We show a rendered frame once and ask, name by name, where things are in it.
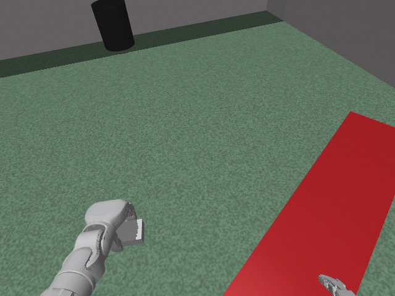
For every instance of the left robot hand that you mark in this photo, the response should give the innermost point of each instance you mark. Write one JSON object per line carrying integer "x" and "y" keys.
{"x": 113, "y": 212}

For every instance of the right robot hand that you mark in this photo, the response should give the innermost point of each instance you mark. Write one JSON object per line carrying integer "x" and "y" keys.
{"x": 335, "y": 286}

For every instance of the left robot arm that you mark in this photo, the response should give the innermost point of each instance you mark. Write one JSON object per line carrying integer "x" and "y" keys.
{"x": 84, "y": 266}

